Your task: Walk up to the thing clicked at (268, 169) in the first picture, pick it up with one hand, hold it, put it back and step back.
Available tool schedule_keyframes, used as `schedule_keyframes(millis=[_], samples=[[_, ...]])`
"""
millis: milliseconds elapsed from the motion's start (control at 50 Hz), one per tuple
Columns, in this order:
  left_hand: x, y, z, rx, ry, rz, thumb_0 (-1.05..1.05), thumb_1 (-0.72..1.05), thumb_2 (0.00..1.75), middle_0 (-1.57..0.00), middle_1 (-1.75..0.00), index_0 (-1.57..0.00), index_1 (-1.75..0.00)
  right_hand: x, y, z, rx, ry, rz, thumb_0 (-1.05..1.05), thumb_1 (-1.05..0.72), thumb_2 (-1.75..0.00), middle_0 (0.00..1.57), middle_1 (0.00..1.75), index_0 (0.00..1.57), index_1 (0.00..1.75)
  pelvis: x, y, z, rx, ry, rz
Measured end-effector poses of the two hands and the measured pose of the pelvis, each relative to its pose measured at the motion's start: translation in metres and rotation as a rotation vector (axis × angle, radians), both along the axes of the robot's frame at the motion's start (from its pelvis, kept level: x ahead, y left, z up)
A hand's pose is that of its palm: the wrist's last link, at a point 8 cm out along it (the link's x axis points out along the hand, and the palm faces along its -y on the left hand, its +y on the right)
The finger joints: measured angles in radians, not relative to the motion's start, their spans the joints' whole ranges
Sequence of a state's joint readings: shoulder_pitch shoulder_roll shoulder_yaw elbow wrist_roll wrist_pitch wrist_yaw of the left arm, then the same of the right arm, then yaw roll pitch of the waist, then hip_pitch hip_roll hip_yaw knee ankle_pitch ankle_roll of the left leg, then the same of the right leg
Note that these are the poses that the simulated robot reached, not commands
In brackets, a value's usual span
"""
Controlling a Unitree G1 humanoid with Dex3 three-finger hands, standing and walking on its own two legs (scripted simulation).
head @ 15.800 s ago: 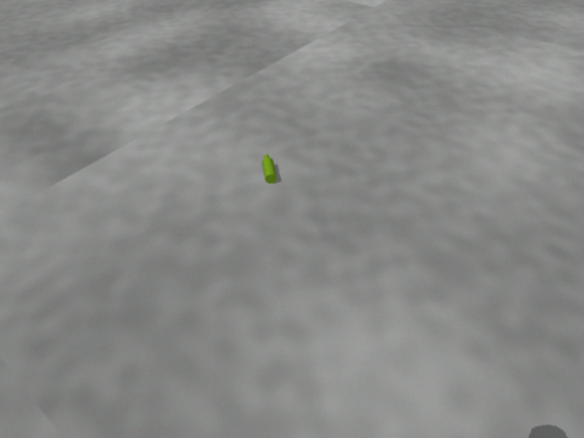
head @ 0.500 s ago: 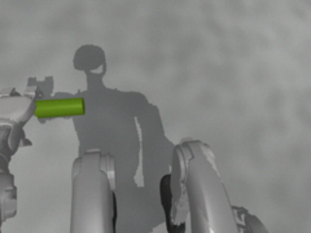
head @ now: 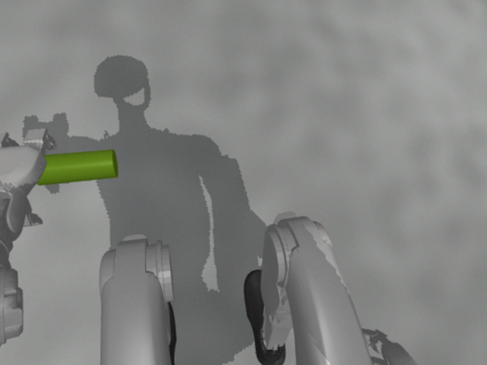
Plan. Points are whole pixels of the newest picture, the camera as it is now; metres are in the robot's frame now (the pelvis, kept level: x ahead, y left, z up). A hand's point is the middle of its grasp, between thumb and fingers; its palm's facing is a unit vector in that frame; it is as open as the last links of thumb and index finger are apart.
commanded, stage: rise first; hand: left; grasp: from above
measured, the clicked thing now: (64, 168) +0.48 +0.30 -0.31
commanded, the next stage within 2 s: approach in 0.12 s
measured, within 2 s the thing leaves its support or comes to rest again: neither
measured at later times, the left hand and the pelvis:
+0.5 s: hand (56, 163) +0.46 +0.28 -0.20, palm faces -0.43 -0.05 -0.90, open 13.9 cm; pelvis +0.00 +0.00 -0.01, yaw -1 degrees
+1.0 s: hand (48, 181) +0.43 +0.29 -0.21, palm faces -0.60 -0.10 -0.79, open 14.0 cm; pelvis -0.01 +0.00 -0.01, yaw -2 degrees
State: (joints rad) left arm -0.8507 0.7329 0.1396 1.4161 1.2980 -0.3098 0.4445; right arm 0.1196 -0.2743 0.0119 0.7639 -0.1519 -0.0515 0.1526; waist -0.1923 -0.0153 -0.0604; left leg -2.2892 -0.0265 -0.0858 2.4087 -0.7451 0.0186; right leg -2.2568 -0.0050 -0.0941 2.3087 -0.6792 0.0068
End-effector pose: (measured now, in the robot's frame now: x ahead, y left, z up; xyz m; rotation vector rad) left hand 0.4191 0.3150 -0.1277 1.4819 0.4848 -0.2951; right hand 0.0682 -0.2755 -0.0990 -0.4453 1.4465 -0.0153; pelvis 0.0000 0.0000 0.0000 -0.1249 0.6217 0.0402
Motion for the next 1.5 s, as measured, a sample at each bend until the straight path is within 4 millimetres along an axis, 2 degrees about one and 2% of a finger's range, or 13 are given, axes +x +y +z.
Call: schedule_keyframes(millis=[360,540,640,720,800,880,1000,1080,1160,1220,1320,1400,1500], samples=[[0.009,-0.005,-0.01,0.009,-0.013,-0.024,0.0,-0.51,0.99,-0.1,-1.02,-0.1,-1.02,-0.003,0.003,-0.004,-0.006,-0.008,0.021,0.0,-0.91,-0.89,0.2,0.3,0.2,0.3,-0.003,0.001,-0.01,-0.007,-0.012,-0.003],[0.058,-0.049,-0.009,-0.012,-0.074,-0.088,0.0,-0.51,0.99,-0.09,-1.06,-0.1,-1.05,-0.022,0.002,0.004,-0.038,0.001,0.003,0.0,-0.91,-0.89,0.2,0.3,0.2,0.3,-0.003,0.001,-0.014,-0.015,-0.006,-0.012],[0.09,-0.074,-0.006,-0.001,-0.111,-0.084,0.0,-0.52,1.0,-0.09,-1.07,-0.1,-1.06,-0.043,0.002,0.011,-0.054,0.021,-0.037,0.0,-0.91,-0.89,0.2,0.3,0.2,0.3,-0.002,0.001,-0.015,-0.022,0.004,-0.021],[0.102,-0.081,-0.003,0.027,-0.113,-0.05,0.0,-0.52,1.0,-0.09,-1.07,-0.09,-1.06,-0.063,0.005,0.013,-0.036,0.056,-0.083,0.0,-0.91,-0.89,0.2,0.3,0.2,0.3,-0.001,0.001,-0.014,-0.023,0.011,-0.027],[0.097,-0.074,-0.001,0.058,-0.065,0.002,0.0,-0.53,1.0,-0.09,-1.06,-0.09,-1.05,-0.077,0.009,0.011,0.001,0.09,-0.122,0.0,-0.91,-0.89,0.2,0.3,0.2,0.3,-0.001,0.0,-0.01,-0.015,0.007,-0.03],[0.075,-0.054,-0.005,0.07,0.027,0.056,0.0,-0.53,1.0,-0.08,-1.06,-0.09,-1.05,-0.081,0.012,0.007,0.034,0.104,-0.13,0.0,-0.91,-0.89,0.2,0.3,0.2,0.3,-0.004,-0.001,-0.007,-0.009,-0.009,-0.029],[0.027,-0.021,-0.025,0.015,0.155,0.062,0.0,-0.52,0.99,-0.09,-1.06,-0.09,-1.05,-0.067,0.009,0.002,0.027,0.102,-0.06,0.0,-0.9,-0.89,0.21,0.3,0.2,0.3,-0.011,-0.001,-0.009,-0.013,-0.039,-0.02],[0.013,-0.016,-0.03,-0.051,0.091,-0.045,0.0,-0.51,0.98,-0.09,-1.07,-0.1,-1.06,-0.05,0.003,0.003,-0.014,0.092,0.008,0.0,-0.9,-0.89,0.21,0.3,0.2,0.3,-0.012,0.0,-0.014,-0.027,-0.058,-0.015],[0.013,-0.024,-0.019,-0.076,-0.058,-0.142,0.0,-0.5,0.97,-0.09,-1.07,-0.11,-1.06,-0.025,-0.002,0.006,-0.061,0.048,0.046,0.0,-0.9,-0.89,0.21,0.3,0.2,0.3,-0.01,0.004,-0.017,-0.035,-0.059,-0.006],[0.023,-0.028,-0.006,-0.063,-0.144,-0.135,0.0,-0.5,0.97,-0.09,-1.06,-0.11,-1.05,-0.002,-0.002,0.01,-0.08,-0.017,0.055,0.0,-0.9,-0.89,0.2,0.3,0.2,0.3,-0.008,0.006,-0.015,-0.035,-0.045,0.0],[0.045,-0.03,0.004,0.02,-0.114,-0.056,0.0,-0.5,0.98,-0.08,-1.04,-0.1,-1.03,0.02,0.002,0.015,-0.068,-0.119,0.071,0.0,-0.9,-0.89,0.2,0.3,0.2,0.3,-0.008,0.006,-0.011,-0.031,-0.02,-0.003],[0.058,-0.037,-0.001,0.048,-0.056,-0.007,0.0,-0.5,0.98,-0.08,-1.04,-0.1,-1.03,0.011,0.005,0.014,-0.038,-0.117,0.068,-0.01,-0.9,-0.89,0.2,0.3,0.2,0.3,-0.009,0.006,-0.009,-0.03,-0.009,-0.007],[0.062,-0.047,-0.019,0.027,0.021,0.009,0.0,-0.49,0.97,-0.08,-1.05,-0.1,-1.04,-0.024,0.008,0.009,-0.002,-0.025,0.019,-0.01,-0.9,-0.89,0.2,0.3,0.2,0.3,-0.007,0.003,-0.011,-0.023,-0.009,-0.014]])
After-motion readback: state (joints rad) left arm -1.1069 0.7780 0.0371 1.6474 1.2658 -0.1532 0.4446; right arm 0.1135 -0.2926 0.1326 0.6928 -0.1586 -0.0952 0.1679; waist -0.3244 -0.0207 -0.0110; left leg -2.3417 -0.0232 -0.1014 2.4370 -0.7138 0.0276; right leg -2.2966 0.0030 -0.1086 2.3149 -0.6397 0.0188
